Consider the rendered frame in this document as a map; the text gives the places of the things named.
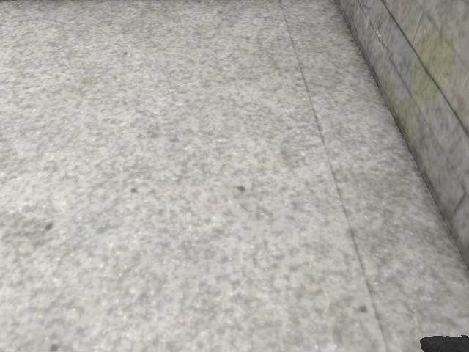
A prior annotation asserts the robot right hand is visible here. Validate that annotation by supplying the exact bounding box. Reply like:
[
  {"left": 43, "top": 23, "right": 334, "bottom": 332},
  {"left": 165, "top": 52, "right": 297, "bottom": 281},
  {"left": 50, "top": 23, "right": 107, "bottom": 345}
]
[{"left": 420, "top": 335, "right": 469, "bottom": 352}]

